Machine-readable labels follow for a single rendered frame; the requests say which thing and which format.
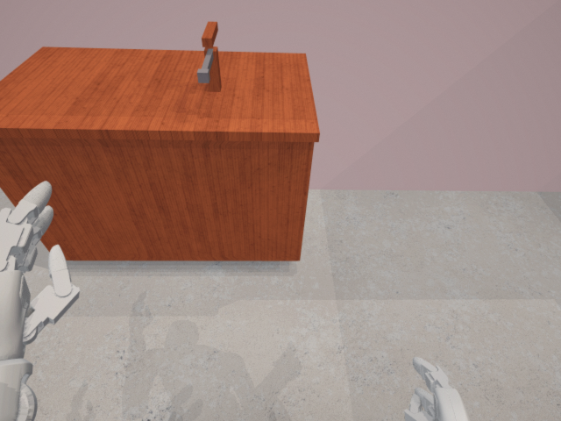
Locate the tap lever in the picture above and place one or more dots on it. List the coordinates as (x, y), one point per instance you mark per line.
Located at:
(203, 74)

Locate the left robot forearm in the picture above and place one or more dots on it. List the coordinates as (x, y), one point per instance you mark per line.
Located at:
(17, 400)

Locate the counter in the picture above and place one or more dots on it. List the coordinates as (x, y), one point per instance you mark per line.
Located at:
(146, 163)

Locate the left robot hand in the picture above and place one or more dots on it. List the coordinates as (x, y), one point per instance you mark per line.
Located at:
(20, 231)

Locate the right robot hand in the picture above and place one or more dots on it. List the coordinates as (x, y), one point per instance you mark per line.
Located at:
(445, 404)

